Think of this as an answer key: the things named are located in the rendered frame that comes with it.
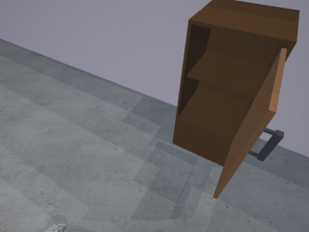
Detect cupboard door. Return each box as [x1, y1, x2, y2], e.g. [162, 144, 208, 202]
[213, 47, 287, 199]

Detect handle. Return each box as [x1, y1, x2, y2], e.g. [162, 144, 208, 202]
[248, 128, 284, 161]

